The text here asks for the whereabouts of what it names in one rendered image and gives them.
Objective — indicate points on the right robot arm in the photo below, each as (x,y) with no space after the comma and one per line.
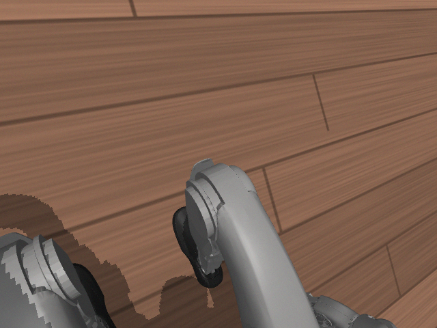
(367,321)

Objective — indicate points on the left robot foot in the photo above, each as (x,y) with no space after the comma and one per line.
(94,293)

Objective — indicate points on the right robot hand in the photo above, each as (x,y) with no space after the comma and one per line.
(331,313)

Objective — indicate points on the right robot foot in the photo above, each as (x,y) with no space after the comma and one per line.
(189,248)

